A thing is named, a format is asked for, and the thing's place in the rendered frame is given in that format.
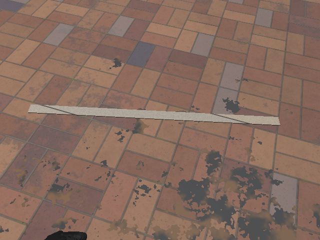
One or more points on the robot left hand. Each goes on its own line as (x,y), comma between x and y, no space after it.
(70,235)

